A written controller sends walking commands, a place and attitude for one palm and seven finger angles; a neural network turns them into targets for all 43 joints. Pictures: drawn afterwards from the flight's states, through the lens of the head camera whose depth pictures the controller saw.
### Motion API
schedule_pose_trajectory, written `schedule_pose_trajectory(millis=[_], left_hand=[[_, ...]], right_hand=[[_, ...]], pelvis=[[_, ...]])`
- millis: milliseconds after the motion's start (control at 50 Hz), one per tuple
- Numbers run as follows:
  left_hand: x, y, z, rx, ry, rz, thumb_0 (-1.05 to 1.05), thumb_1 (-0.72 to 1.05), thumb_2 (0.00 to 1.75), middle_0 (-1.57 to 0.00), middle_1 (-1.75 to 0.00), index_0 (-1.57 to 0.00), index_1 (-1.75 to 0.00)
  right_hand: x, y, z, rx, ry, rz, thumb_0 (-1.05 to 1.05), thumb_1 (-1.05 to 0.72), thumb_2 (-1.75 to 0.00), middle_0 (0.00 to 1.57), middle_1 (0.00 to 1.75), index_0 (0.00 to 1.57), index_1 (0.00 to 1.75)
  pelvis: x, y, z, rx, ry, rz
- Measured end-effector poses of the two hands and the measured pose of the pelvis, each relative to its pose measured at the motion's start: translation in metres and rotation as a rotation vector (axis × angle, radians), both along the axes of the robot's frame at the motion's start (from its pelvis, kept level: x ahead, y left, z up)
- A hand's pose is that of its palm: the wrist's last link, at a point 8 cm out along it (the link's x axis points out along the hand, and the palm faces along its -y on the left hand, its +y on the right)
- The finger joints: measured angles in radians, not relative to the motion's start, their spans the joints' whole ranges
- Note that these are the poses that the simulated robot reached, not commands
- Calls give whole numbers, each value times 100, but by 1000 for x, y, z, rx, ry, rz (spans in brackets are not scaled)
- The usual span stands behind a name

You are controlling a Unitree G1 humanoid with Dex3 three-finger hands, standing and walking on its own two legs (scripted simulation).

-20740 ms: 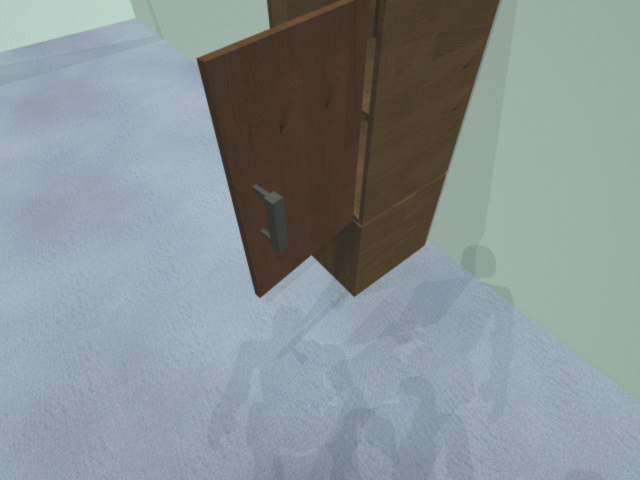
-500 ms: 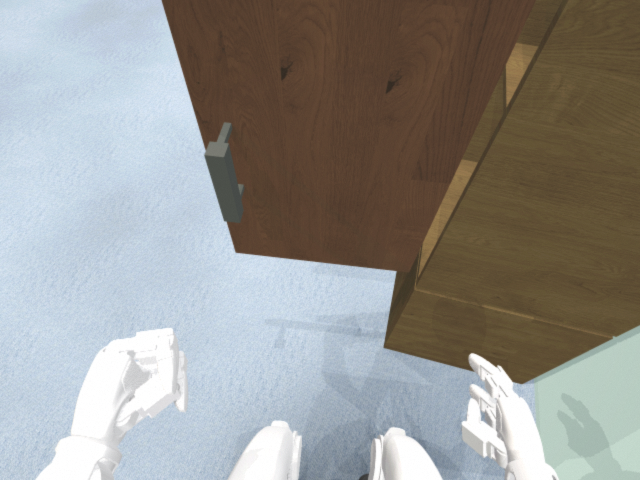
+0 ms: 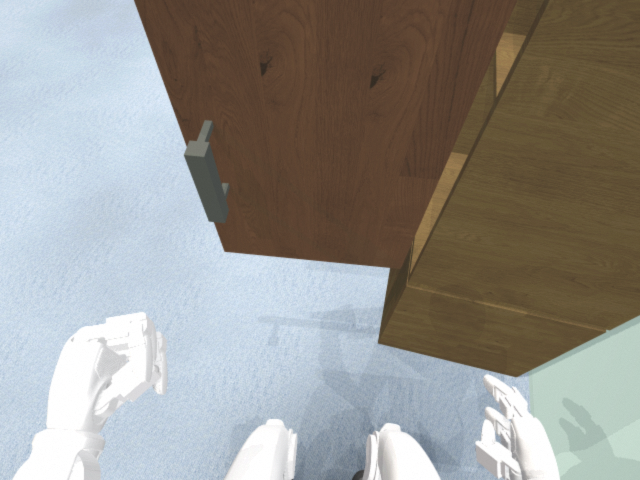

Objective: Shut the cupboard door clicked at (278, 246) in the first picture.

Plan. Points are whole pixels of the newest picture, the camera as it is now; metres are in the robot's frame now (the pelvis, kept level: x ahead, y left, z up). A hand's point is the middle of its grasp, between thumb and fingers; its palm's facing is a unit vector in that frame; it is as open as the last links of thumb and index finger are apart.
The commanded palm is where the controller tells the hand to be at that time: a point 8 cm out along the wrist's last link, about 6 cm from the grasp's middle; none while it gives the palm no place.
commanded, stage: raise the hand and make a fist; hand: left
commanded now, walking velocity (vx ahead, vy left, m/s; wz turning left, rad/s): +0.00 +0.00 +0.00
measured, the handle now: (213, 173) +0.50 +0.19 +0.04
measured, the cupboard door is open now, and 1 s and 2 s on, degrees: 98 98 95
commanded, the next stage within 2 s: bring the fist close to the handle in 0.02 s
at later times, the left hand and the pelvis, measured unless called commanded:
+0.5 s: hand (197, 325) +0.28 +0.16 +0.04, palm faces -0.09 -1.00 -0.04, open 3.1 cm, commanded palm +0.27 +0.23 +0.05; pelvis +0.00 -0.01 +0.00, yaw +0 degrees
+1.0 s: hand (213, 243) +0.38 +0.17 +0.05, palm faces -0.04 -1.00 -0.04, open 3.1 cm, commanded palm +0.36 +0.21 +0.05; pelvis +0.00 +0.00 +0.01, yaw -1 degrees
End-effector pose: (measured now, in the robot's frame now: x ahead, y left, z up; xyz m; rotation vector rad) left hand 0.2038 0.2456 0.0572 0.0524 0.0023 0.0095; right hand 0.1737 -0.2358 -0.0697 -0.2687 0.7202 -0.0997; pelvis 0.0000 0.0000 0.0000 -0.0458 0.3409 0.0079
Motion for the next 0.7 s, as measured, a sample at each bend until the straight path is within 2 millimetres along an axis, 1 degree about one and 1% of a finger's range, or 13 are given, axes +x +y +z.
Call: schedule_pose_trajectory(millis=[140, 180, 240, 300, 340, 440, 480, 520, 600, 640, 700], left_hand=[[-3, -17, -18, -19, 108, -58, 2, 90, 90, -130, -150, -130, -150], [-3, -19, -16, -15, 100, -61, 2, 90, 90, -130, -150, -130, -150], [3, -15, -6, 11, 28, -35, 2, 90, 90, -130, -150, -130, -150], [14, -8, 0, 24, -38, -3, 2, 90, 90, -130, -150, -130, -150], [24, -8, -3, 17, -40, -4, 2, 90, 90, -130, -150, -130, -150], [46, -19, -17, -10, 47, -76, 2, 90, 90, -130, -150, -130, -150], [54, -25, -16, -13, 53, -93, 2, 90, 90, -130, -150, -130, -150], [63, -27, -10, -12, 29, -88, 2, 90, 90, -130, -150, -130, -150], [80, -22, 0, -9, -31, -35, 2, 90, 90, -130, -150, -130, -150], [88, -19, 0, -4, -30, -19, 2, 90, 90, -130, -150, -130, -150], [97, -17, -8, -1, 11, -20, 2, 90, 90, -130, -150, -130, -150]], right_hand=[[5, -4, 0, 18, -14, -3, 2, -90, -90, 21, 30, 20, 30], [6, -5, 1, 15, -22, -4, 2, -90, -90, 21, 30, 20, 30], [7, -7, 0, 9, -25, 5, 2, -90, -90, 21, 30, 20, 30], [7, -9, -5, 8, -18, 16, 2, -90, -90, 21, 30, 20, 30], [5, -11, -9, 11, -8, 17, 2, -90, -90, 21, 30, 20, 30], [-5, -16, -12, 15, 22, -11, 2, -90, -90, 21, 30, 21, 30], [-10, -18, -11, 13, 33, -26, 2, -90, -90, 21, 30, 21, 30], [-15, -19, -10, 10, 46, -37, 2, -90, -90, 21, 30, 20, 30], [-25, -22, -11, 10, 80, -50, 2, -90, -90, 21, 30, 20, 30], [-30, -23, -13, 12, 101, -53, 2, -90, -90, 21, 30, 20, 30], [-36, -24, -15, 12, 130, -63, 2, -90, -90, 21, 30, 20, 30]], pelvis=[[0, -7, 0, 6, -2, -1], [0, -9, 0, 8, -3, -2], [-1, -12, -1, 8, -4, 1], [-2, -14, -4, 7, -1, 5], [-4, -15, -5, 6, 1, 7], [-4, -15, -3, 10, 4, 1], [-4, -15, -1, 12, 4, -2], [-3, -15, 1, 14, 3, -5], [-2, -14, 4, 20, 4, -10], [-2, -14, 4, 22, 7, -11], [-2, -13, 6, 23, 9, -13]])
